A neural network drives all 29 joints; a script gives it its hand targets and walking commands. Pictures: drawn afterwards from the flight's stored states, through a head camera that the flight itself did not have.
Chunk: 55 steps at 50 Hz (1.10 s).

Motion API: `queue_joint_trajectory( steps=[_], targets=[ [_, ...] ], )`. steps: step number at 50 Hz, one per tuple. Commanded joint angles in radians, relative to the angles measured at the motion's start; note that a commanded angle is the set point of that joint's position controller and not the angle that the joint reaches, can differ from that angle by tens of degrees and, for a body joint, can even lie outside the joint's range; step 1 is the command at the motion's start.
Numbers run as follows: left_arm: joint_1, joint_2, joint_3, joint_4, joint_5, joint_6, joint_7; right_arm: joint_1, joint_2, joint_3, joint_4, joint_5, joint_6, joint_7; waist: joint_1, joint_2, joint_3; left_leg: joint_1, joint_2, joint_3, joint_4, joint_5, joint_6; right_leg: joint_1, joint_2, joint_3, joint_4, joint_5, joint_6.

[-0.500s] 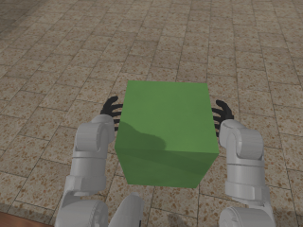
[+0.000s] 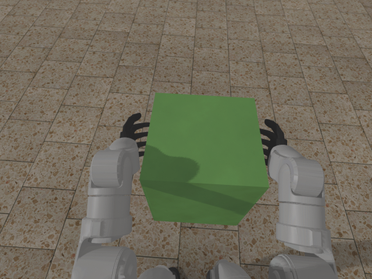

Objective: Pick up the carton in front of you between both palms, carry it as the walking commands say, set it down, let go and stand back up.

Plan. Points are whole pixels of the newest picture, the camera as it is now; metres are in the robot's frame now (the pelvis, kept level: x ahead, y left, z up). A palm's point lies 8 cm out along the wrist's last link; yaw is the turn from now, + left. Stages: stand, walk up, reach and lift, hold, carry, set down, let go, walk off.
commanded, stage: carry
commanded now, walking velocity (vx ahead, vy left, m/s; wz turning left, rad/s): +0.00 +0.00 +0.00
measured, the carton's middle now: (199, 165) +0.35 -0.02 -0.01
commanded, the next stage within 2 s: none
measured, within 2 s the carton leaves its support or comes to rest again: neither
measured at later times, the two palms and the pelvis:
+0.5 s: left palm (126, 127) +0.36 +0.13 +0.13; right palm (288, 126) +0.37 -0.17 +0.12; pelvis +0.03 -0.03 +0.00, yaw +0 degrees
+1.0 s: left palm (130, 134) +0.34 +0.12 +0.13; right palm (298, 136) +0.35 -0.18 +0.13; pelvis +0.01 -0.03 +0.00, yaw +0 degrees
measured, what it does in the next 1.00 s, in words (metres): steps on the spot: right foot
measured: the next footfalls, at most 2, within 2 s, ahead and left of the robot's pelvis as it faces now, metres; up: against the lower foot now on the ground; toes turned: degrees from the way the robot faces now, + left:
right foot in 0.06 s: +0.08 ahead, -0.12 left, +0.00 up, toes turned -1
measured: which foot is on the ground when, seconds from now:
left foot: down 0.00-1.00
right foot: up 0.00-0.04, down 0.06-1.00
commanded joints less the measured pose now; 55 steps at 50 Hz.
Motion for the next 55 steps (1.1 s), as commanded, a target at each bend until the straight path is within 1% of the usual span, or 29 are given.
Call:
queue_joint_trajectory(
  steps=[1,2,3,4,5,6,7,8,9,11,12,13,14,15,17,19,21,23,25,30,35,41,55],
  targets=[
    [-0.607,-1.033,-0.71,-0.139,-0.341,-0.05,-0.206,-0.718,1.068,0.789,-0.181,0.456,-0.022,0.268,0.012,0.14,-0.745,0.589,0.234,-0.172,0.066,1.035,0.048,0.139,0.003,-0.046,-0.207,0.199,-0.02],
    [-0.603,-1.017,-0.713,-0.146,-0.342,-0.049,-0.212,-0.715,1.058,0.798,-0.181,0.452,-0.024,0.264,0.025,0.12,-0.745,0.491,0.219,-0.159,0.076,0.93,0.033,0.264,-0.03,-0.028,-0.27,0.323,-0.037],
    [-0.612,-0.999,-0.714,-0.15,-0.348,-0.044,-0.219,-0.712,1.047,0.803,-0.178,0.446,-0.026,0.257,0.028,0.071,-0.744,0.343,0.204,-0.159,0.079,0.676,0.012,0.408,-0.104,0.043,-0.234,0.568,-0.07],
    [-0.608,-0.979,-0.716,-0.148,-0.345,-0.045,-0.222,-0.718,1.034,0.802,-0.195,0.439,-0.017,0.253,0.036,-0.058,-0.779,0.214,0.166,-0.134,0.068,0.423,-0.037,0.532,-0.215,0.122,-0.074,0.993,-0.148],
    [-0.604,-0.969,-0.718,-0.15,-0.356,-0.04,-0.226,-0.734,1.017,0.804,-0.202,0.435,-0.009,0.247,0.047,-0.134,-0.765,0.157,0.135,-0.109,0.063,0.209,-0.047,0.567,-0.246,0.14,-0.069,1.16,-0.174],
    [-0.603,-0.954,-0.718,-0.145,-0.363,-0.032,-0.231,-0.743,1.01,0.804,-0.196,0.436,0.0,0.242,0.052,-0.16,-0.744,0.149,0.118,-0.094,0.041,0.13,-0.049,0.562,-0.243,0.132,-0.078,1.16,-0.174],
    [-0.602,-0.943,-0.716,-0.138,-0.367,-0.023,-0.236,-0.738,0.997,0.796,-0.182,0.43,0.009,0.237,0.052,-0.144,-0.721,0.179,0.11,-0.09,0.021,0.132,-0.046,0.527,-0.227,0.121,-0.09,1.098,-0.16],
    [-0.602,-0.935,-0.712,-0.128,-0.37,-0.011,-0.242,-0.72,0.986,0.785,-0.158,0.418,0.017,0.234,0.048,-0.132,-0.699,0.215,0.115,-0.094,0.016,0.192,-0.036,0.48,-0.207,0.106,-0.093,1.048,-0.144],
    [-0.601,-0.93,-0.707,-0.111,-0.372,0.0,-0.247,-0.698,0.977,0.77,-0.127,0.405,0.025,0.233,0.043,-0.102,-0.688,0.261,0.129,-0.104,0.019,0.291,-0.027,0.429,-0.186,0.089,-0.091,0.976,-0.128],
    [-0.603,-0.931,-0.693,-0.068,-0.373,0.02,-0.257,-0.658,0.966,0.73,-0.056,0.379,0.041,0.236,0.036,-0.03,-0.671,0.338,0.167,-0.126,0.036,0.53,-0.006,0.338,-0.149,0.062,-0.083,0.782,-0.105],
    [-0.611,-0.939,-0.683,-0.041,-0.372,0.027,-0.263,-0.645,0.966,0.708,-0.019,0.367,0.048,0.239,0.034,-0.002,-0.659,0.36,0.184,-0.137,0.039,0.611,0.004,0.303,-0.135,0.056,-0.087,0.688,-0.096],
    [-0.621,-0.951,-0.673,-0.015,-0.372,0.032,-0.268,-0.639,0.97,0.687,0.016,0.356,0.052,0.244,0.035,0.023,-0.644,0.368,0.192,-0.14,0.039,0.654,0.008,0.283,-0.128,0.054,-0.096,0.617,-0.089],
    [-0.643,-0.966,-0.666,0.004,-0.375,0.034,-0.274,-0.648,0.978,0.67,0.04,0.349,0.054,0.249,0.036,0.035,-0.63,0.362,0.195,-0.14,0.035,0.65,0.007,0.278,-0.125,0.054,-0.106,0.576,-0.085],
    [-0.671,-0.981,-0.658,0.019,-0.379,0.036,-0.279,-0.666,0.989,0.656,0.058,0.346,0.055,0.254,0.037,0.038,-0.616,0.345,0.192,-0.137,0.029,0.601,0.003,0.283,-0.129,0.057,-0.116,0.561,-0.084],
    [-0.721,-1.009,-0.643,0.047,-0.389,0.037,-0.285,-0.71,1.01,0.632,0.082,0.346,0.055,0.259,0.04,0.026,-0.585,0.297,0.175,-0.13,0.01,0.419,-0.011,0.298,-0.145,0.07,-0.134,0.553,-0.09],
    [-0.769,-1.033,-0.629,0.06,-0.399,0.035,-0.287,-0.768,1.028,0.619,0.082,0.354,0.055,0.259,0.041,0.01,-0.54,0.268,0.162,-0.131,-0.025,0.25,-0.02,0.275,-0.15,0.083,-0.167,0.471,-0.094],
    [-0.802,-1.046,-0.614,0.068,-0.406,0.035,-0.285,-0.812,1.041,0.612,0.079,0.365,0.056,0.256,0.041,0.003,-0.506,0.253,0.16,-0.139,-0.052,0.177,-0.021,0.258,-0.144,0.088,-0.194,0.372,-0.092],
    [-0.812,-1.051,-0.598,0.077,-0.408,0.039,-0.28,-0.834,1.048,0.606,0.078,0.373,0.059,0.251,0.042,0.0,-0.495,0.25,0.164,-0.146,-0.066,0.16,-0.02,0.256,-0.139,0.085,-0.206,0.32,-0.09],
    [-0.808,-1.05,-0.58,0.088,-0.406,0.045,-0.275,-0.843,1.053,0.602,0.079,0.38,0.064,0.246,0.042,-0.007,-0.501,0.248,0.171,-0.15,-0.073,0.158,-0.018,0.266,-0.134,0.08,-0.21,0.304,-0.087],
    [-0.8,-1.048,-0.544,0.113,-0.395,0.058,-0.268,-0.86,1.064,0.592,0.088,0.392,0.073,0.242,0.044,-0.001,-0.509,0.24,0.172,-0.15,-0.085,0.144,-0.022,0.28,-0.136,0.08,-0.216,0.295,-0.085],
    [-0.818,-1.053,-0.531,0.113,-0.393,0.066,-0.264,-0.884,1.079,0.588,0.086,0.403,0.079,0.243,0.044,0.003,-0.511,0.235,0.17,-0.148,-0.096,0.116,-0.025,0.278,-0.14,0.085,-0.229,0.278,-0.087],
    [-0.838,-1.058,-0.531,0.098,-0.398,0.075,-0.262,-0.899,1.088,0.588,0.075,0.409,0.086,0.241,0.042,-0.004,-0.521,0.241,0.169,-0.145,-0.099,0.102,-0.026,0.275,-0.14,0.088,-0.24,0.269,-0.087],
    [-0.852,-1.066,-0.538,0.088,-0.404,0.086,-0.268,-0.898,1.084,0.587,0.068,0.398,0.096,0.24,0.041,0.001,-0.534,0.244,0.171,-0.145,-0.092,0.107,-0.028,0.273,-0.139,0.088,-0.243,0.268,-0.085]
  ],
)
